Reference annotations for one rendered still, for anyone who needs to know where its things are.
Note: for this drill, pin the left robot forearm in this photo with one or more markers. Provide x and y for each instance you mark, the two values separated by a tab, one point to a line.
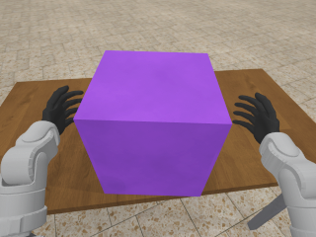
23	179

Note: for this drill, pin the right robot hand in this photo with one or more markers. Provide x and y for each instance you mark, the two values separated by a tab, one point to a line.
264	120

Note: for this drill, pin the right robot forearm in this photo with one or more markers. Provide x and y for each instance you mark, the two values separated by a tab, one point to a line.
296	177

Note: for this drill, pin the table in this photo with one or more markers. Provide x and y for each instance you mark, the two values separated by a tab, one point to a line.
73	185

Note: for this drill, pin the left robot hand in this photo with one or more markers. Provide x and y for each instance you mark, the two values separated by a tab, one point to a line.
56	107

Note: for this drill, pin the carton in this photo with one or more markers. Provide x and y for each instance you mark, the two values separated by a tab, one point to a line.
153	122

